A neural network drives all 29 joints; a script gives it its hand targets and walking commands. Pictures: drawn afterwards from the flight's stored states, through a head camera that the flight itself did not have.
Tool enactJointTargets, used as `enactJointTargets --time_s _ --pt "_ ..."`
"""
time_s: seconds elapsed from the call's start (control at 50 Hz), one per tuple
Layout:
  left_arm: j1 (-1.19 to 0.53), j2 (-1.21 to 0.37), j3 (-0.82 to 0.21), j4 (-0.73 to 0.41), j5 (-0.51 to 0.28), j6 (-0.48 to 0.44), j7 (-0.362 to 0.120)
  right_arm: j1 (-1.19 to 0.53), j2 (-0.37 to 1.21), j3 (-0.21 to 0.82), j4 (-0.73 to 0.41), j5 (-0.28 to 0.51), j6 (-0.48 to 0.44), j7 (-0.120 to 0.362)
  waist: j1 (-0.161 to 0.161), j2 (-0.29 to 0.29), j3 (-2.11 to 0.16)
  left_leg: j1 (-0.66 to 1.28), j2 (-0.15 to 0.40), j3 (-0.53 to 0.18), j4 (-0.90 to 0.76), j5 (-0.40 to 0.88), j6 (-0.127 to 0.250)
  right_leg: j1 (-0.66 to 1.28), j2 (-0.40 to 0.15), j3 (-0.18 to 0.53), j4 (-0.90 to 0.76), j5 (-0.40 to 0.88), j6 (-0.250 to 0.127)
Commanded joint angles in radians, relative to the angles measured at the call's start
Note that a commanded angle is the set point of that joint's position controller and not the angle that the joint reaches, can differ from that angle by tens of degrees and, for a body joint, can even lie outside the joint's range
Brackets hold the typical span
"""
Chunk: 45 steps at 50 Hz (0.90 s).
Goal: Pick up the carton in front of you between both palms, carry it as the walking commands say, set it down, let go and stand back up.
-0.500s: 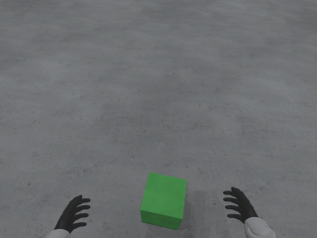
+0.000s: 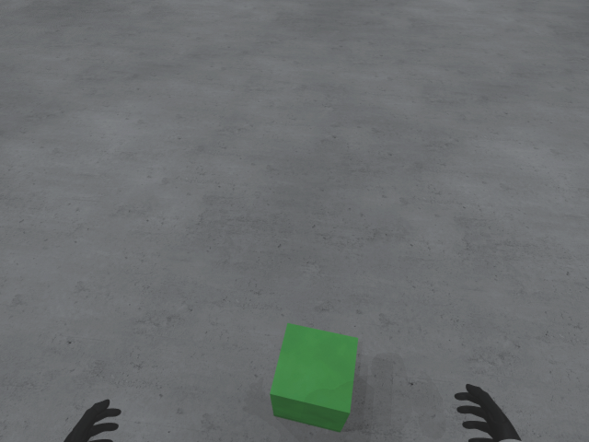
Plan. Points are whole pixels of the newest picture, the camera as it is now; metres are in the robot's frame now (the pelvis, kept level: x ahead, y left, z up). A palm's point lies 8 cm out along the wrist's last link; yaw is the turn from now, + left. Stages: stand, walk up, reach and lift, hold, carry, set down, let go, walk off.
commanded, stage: stand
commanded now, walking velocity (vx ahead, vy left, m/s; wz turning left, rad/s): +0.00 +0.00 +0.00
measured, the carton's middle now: (314, 378) +0.38 -0.06 -0.65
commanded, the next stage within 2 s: none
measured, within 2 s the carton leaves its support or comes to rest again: neither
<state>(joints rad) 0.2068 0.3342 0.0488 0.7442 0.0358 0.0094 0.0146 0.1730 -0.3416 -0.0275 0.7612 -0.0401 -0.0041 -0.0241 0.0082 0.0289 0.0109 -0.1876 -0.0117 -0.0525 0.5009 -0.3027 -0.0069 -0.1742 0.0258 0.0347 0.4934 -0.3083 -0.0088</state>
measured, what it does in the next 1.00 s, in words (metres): stands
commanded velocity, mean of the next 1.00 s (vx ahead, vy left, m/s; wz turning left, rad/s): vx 0.00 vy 0.00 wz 0.00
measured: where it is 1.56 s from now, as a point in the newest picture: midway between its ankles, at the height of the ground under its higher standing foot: outside the picture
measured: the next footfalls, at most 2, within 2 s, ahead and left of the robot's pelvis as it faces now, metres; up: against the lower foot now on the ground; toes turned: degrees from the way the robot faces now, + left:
none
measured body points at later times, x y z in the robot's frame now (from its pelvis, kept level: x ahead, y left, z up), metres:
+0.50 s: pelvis +0.00 +0.00 +0.01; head -0.01 -0.01 +0.46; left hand +0.11 +0.31 -0.10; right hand +0.12 -0.30 -0.11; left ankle -0.02 +0.13 -0.74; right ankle -0.03 -0.11 -0.74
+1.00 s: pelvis -0.02 +0.00 +0.01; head -0.02 -0.01 +0.46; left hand +0.08 +0.31 -0.10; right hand +0.09 -0.31 -0.11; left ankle -0.02 +0.13 -0.74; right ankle -0.03 -0.11 -0.74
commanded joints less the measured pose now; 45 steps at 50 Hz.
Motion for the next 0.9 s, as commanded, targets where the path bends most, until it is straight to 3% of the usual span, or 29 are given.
enactJointTargets --time_s 0.0,0.2,0.88 --pt "-0.023 0.156 0.035 -0.038 -0.004 -0.014 0.007 -0.030 -0.144 -0.030 -0.040 0.004 -0.016 -0.006 -0.002 -0.027 -0.057 0.055 0.083 -0.064 -0.047 0.340 0.017 0.004 -0.094 0.071 -0.071 0.329 -0.004" --pt "-0.046 0.161 0.032 0.027 -0.009 -0.015 0.008 -0.046 -0.156 -0.022 0.019 0.010 -0.017 -0.010 -0.001 -0.019 -0.055 0.071 0.091 -0.068 -0.074 0.372 0.019 0.042 -0.103 0.073 -0.092 0.364 -0.005" --pt "-0.095 0.203 0.006 0.187 -0.019 -0.025 -0.003 -0.071 -0.198 -0.001 0.175 0.018 -0.023 0.001 -0.004 -0.025 -0.001 0.061 0.108 -0.094 -0.185 0.221 0.025 0.055 -0.124 0.094 -0.192 0.202 -0.010"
